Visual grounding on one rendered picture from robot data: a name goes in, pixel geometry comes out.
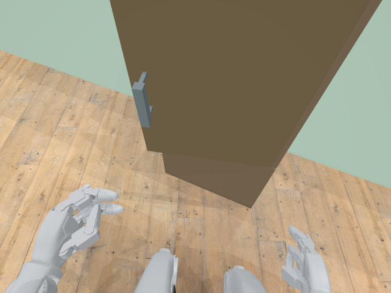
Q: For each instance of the cupboard door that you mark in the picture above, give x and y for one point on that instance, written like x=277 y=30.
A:
x=229 y=79

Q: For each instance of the handle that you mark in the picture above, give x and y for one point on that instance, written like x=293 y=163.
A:
x=141 y=100

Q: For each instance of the robot thigh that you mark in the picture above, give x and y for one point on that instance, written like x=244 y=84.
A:
x=159 y=275
x=242 y=281

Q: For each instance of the robot right hand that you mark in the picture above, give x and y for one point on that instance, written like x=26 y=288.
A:
x=311 y=273

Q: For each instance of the robot right thigh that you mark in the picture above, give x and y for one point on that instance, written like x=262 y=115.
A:
x=242 y=281

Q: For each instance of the robot left thigh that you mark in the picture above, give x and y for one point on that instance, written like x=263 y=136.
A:
x=159 y=275

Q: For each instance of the robot left forearm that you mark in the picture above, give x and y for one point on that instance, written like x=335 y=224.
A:
x=36 y=277

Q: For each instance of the robot left hand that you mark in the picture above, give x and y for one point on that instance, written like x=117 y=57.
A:
x=52 y=244

